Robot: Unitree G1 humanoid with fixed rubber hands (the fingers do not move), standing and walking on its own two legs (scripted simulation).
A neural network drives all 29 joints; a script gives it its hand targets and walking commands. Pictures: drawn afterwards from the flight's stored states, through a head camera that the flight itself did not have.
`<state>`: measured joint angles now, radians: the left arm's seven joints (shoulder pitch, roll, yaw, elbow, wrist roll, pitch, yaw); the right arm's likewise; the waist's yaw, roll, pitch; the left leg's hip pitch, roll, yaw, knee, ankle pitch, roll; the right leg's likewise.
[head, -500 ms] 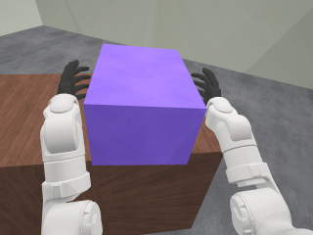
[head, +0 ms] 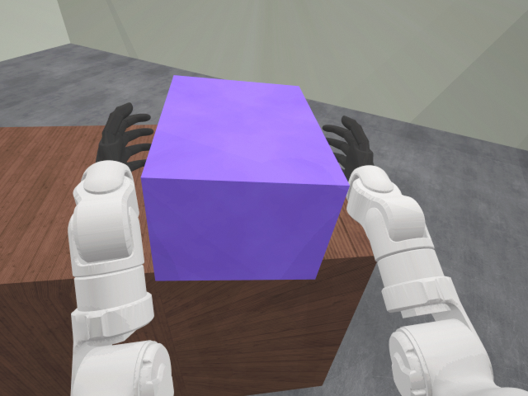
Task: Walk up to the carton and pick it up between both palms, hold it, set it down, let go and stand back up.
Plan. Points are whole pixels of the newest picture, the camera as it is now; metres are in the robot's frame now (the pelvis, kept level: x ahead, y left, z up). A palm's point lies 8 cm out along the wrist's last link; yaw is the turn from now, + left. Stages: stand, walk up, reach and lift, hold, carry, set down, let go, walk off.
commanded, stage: hold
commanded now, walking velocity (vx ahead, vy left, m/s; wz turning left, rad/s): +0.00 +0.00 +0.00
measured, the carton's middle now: (238, 168) +0.44 +0.01 +0.17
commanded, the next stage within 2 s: none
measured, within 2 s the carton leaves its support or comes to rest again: neither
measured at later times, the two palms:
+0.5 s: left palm (113, 165) +0.35 +0.17 +0.24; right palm (357, 169) +0.36 -0.16 +0.22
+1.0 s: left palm (115, 165) +0.35 +0.17 +0.24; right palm (357, 169) +0.36 -0.16 +0.22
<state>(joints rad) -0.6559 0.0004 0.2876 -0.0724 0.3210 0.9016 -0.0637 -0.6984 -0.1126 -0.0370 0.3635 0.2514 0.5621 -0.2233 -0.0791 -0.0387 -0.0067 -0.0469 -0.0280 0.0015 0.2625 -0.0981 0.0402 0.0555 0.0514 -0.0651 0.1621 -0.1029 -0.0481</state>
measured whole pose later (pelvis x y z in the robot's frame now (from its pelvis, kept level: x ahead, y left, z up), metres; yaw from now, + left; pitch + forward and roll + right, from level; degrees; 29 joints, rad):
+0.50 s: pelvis -0.01 +0.00 +0.00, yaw +0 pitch -7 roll -1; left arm -0.68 0.01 0.29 -0.03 0.32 0.89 -0.07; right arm -0.72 -0.11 -0.05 0.40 0.24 0.56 -0.22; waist -0.08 -0.04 -0.01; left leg -0.06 -0.03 0.00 0.27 -0.09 0.04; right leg 0.04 0.05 -0.07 0.17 -0.10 -0.05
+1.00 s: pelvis +0.00 +0.00 +0.00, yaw +0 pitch -7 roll -1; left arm -0.68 0.00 0.29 -0.04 0.32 0.89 -0.06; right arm -0.72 -0.11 -0.05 0.40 0.24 0.55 -0.21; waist -0.08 -0.04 -0.01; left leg -0.05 -0.03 0.00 0.27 -0.09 0.04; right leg 0.05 0.05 -0.07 0.17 -0.10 -0.05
